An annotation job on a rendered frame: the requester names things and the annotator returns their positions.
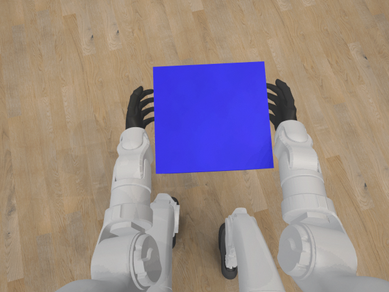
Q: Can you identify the robot left upper arm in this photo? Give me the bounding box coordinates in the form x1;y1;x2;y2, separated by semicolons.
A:
55;232;162;292

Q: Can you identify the right robot hand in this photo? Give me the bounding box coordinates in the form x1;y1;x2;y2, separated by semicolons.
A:
266;79;297;131

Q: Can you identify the robot right upper arm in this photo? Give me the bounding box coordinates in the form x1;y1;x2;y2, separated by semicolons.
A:
277;222;389;292

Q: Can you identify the right robot foot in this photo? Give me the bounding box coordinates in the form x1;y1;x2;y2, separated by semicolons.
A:
219;223;238;280

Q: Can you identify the robot right thigh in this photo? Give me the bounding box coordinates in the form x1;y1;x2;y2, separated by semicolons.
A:
225;214;286;292

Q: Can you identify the robot right forearm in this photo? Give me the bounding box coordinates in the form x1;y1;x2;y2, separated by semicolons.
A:
274;120;357;271

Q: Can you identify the robot left forearm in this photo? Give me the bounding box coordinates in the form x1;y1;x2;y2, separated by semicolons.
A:
91;127;154;278

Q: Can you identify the left robot hand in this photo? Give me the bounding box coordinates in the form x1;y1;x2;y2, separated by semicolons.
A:
125;86;154;130

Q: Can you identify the carton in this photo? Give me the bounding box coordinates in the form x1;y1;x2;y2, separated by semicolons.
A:
153;61;274;174

